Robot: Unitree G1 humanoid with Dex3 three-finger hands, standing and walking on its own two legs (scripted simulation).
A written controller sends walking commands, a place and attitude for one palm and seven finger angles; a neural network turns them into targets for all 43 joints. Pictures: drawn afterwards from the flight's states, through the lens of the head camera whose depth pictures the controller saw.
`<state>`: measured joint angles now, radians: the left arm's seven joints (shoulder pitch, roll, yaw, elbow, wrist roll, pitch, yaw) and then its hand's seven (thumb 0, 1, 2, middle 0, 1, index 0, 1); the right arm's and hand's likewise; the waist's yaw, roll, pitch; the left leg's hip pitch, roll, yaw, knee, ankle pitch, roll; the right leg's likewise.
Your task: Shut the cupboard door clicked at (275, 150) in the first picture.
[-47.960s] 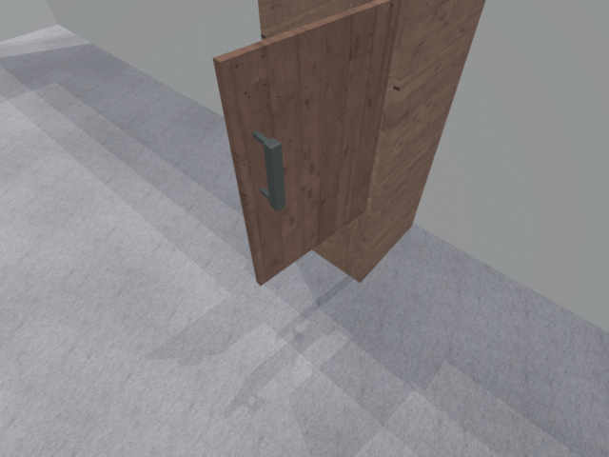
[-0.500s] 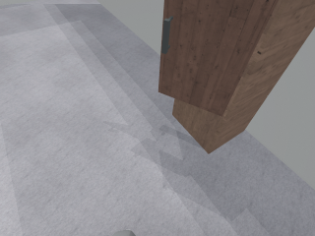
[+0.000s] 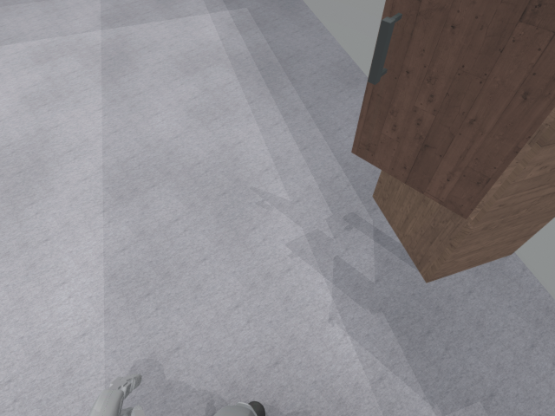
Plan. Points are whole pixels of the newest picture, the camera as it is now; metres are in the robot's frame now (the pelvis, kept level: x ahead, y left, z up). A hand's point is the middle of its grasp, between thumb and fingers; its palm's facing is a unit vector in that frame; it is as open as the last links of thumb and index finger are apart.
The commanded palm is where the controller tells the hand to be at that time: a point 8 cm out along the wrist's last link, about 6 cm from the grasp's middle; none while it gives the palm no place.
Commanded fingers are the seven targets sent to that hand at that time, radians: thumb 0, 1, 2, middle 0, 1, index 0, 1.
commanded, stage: walk to a spot facing it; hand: left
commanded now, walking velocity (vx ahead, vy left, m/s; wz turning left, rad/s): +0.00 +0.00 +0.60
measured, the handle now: (385, 49) +0.88 -0.23 +0.05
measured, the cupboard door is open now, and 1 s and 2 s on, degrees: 29 29 29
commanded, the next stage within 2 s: turn to face it in 1.36 s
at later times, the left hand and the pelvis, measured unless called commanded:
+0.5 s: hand out of the picture -0.04 +0.21 -0.18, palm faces +0.39 -0.88 -0.26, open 7.4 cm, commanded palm none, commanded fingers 0.00 0.90 0.90 -0.20 -0.30 -0.20 -0.30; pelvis +0.01 +0.00 -0.01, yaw +20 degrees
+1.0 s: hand out of the picture +0.04 +0.17 -0.14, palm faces +0.62 -0.74 -0.26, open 7.4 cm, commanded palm none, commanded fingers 0.00 0.90 0.90 -0.20 -0.30 -0.20 -0.30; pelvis +0.12 -0.01 +0.01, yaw +39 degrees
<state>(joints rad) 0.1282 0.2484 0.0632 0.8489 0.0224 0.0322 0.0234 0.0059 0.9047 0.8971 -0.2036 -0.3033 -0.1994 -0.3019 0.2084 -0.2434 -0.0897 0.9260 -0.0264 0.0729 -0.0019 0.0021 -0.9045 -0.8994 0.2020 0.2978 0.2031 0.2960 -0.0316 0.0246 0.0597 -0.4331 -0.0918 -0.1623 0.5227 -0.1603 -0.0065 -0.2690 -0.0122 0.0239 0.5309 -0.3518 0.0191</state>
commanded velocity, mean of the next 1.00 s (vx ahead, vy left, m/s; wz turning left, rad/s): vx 0.10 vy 0.00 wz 0.60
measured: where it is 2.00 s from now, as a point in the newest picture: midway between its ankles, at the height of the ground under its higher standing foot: (263, 406)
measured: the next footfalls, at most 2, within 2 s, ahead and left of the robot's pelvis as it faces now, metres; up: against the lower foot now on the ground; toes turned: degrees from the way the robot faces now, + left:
left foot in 0.38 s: +0.02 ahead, +0.12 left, +0.00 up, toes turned +22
right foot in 0.76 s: +0.19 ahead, -0.09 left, +0.00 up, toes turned +25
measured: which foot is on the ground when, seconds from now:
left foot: down 0.00-0.00, up 0.02-0.36, down 0.38-0.76, up 0.78-1.00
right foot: down 0.00-0.38, up 0.40-0.74, down 0.76-1.00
